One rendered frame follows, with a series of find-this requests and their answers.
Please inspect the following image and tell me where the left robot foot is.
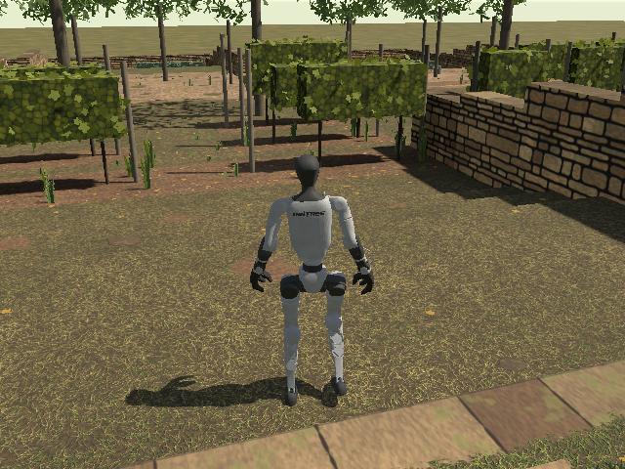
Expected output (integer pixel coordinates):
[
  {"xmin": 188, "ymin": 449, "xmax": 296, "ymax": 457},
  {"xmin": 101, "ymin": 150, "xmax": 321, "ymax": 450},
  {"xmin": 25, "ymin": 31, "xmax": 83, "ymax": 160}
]
[{"xmin": 285, "ymin": 380, "xmax": 299, "ymax": 406}]

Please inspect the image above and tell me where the robot left forearm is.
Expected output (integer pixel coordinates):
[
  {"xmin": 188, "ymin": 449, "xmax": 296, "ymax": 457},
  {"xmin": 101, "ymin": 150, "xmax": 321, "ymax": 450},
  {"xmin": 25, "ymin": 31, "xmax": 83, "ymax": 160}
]
[{"xmin": 253, "ymin": 237, "xmax": 272, "ymax": 275}]

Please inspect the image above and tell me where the robot left hand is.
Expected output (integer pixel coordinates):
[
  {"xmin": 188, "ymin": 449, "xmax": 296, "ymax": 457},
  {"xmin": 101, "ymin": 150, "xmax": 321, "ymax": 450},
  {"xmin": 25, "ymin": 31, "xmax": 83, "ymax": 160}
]
[{"xmin": 250, "ymin": 269, "xmax": 272, "ymax": 292}]

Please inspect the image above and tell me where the right robot shin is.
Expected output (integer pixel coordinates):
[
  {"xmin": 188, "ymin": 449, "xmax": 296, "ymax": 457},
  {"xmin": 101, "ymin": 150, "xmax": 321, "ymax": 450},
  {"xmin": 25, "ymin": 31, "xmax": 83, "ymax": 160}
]
[{"xmin": 328, "ymin": 315, "xmax": 344, "ymax": 383}]

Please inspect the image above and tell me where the right robot upper arm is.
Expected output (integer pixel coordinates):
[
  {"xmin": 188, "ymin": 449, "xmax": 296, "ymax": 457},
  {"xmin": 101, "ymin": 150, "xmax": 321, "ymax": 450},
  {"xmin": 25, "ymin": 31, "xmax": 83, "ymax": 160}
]
[{"xmin": 329, "ymin": 195, "xmax": 358, "ymax": 249}]

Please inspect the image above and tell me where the robot right hand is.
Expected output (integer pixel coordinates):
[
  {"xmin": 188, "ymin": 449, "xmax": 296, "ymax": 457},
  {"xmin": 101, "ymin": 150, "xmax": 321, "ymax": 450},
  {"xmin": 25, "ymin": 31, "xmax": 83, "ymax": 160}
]
[{"xmin": 353, "ymin": 270, "xmax": 374, "ymax": 295}]

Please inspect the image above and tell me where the robot right forearm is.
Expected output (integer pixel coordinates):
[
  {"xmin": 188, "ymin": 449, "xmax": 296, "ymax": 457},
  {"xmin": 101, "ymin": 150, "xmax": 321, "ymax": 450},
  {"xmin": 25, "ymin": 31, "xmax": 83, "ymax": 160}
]
[{"xmin": 349, "ymin": 234, "xmax": 371, "ymax": 275}]

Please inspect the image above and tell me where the left robot upper arm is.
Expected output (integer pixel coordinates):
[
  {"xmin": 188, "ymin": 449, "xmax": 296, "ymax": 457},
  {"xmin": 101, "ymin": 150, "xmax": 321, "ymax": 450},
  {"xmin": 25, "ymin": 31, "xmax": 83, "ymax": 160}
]
[{"xmin": 262, "ymin": 197, "xmax": 289, "ymax": 252}]

